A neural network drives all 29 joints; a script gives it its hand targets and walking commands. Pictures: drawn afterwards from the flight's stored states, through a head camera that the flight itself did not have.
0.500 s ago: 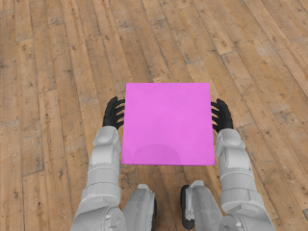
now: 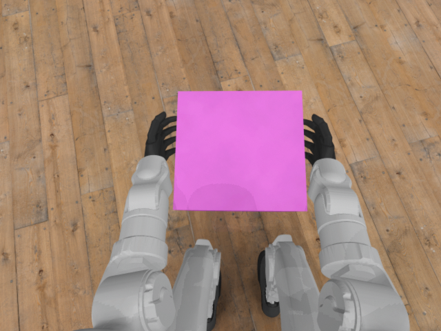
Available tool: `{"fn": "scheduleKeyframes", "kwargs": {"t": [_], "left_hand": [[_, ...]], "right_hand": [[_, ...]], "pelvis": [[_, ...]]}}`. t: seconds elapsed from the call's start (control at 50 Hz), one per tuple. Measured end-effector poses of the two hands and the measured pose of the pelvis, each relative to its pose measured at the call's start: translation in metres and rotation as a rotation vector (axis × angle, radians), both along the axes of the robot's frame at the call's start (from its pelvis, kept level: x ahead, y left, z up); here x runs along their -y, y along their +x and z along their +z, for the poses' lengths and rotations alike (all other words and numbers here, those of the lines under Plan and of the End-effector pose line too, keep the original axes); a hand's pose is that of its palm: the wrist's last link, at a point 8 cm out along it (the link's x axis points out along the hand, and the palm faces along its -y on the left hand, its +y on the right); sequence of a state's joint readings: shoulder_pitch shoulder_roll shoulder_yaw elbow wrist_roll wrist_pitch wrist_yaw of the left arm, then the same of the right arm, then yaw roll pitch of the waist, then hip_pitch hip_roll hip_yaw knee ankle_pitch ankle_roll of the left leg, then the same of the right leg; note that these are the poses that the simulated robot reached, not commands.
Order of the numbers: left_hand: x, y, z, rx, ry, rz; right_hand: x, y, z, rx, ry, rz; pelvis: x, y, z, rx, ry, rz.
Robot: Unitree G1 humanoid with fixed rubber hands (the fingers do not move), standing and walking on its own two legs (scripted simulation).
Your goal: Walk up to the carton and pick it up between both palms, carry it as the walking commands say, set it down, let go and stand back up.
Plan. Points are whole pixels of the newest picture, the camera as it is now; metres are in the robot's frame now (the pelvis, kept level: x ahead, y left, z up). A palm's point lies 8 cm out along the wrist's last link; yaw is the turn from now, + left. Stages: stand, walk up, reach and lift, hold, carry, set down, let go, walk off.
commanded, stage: set down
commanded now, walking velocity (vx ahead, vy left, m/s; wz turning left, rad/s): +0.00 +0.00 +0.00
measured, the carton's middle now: (237, 162) +0.43 +0.01 -0.14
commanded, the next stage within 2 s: none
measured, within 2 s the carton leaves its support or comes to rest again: neither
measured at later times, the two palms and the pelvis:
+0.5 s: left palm (166, 158) +0.44 +0.17 -0.16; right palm (305, 160) +0.44 -0.13 -0.16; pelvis -0.02 -0.01 -0.08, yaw +2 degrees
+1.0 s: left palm (172, 160) +0.46 +0.17 -0.25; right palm (292, 161) +0.46 -0.13 -0.25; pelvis -0.04 -0.01 -0.14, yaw +2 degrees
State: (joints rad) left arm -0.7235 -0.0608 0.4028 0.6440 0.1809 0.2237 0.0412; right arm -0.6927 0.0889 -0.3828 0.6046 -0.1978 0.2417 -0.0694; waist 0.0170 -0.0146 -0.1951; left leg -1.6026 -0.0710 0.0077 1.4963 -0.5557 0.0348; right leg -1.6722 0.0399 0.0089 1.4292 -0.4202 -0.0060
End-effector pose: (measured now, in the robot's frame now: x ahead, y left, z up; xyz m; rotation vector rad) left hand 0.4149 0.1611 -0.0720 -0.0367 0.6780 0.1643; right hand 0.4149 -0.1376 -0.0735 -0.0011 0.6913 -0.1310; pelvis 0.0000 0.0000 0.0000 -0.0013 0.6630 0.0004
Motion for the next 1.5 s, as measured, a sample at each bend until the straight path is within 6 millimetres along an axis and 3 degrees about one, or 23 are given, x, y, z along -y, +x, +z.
{"fn": "scheduleKeyframes", "kwargs": {"t": [0.72,1.4,1.5], "left_hand": [[-0.007,0.029,-0.125,-0.008,0.010,0.006],[-0.015,0.061,-0.247,-0.038,0.033,-0.006],[-0.014,0.066,-0.264,-0.044,0.033,-0.011]], "right_hand": [[-0.007,0.034,-0.126,-0.007,0.013,0.004],[-0.015,0.066,-0.253,-0.037,0.004,0.034],[-0.014,0.078,-0.261,-0.043,-0.016,0.047]], "pelvis": [[0.009,-0.032,-0.108,-0.070,0.004,0.028],[0.006,-0.039,-0.189,-0.050,-0.002,0.037],[0.005,-0.038,-0.199,-0.038,-0.004,0.037]]}}
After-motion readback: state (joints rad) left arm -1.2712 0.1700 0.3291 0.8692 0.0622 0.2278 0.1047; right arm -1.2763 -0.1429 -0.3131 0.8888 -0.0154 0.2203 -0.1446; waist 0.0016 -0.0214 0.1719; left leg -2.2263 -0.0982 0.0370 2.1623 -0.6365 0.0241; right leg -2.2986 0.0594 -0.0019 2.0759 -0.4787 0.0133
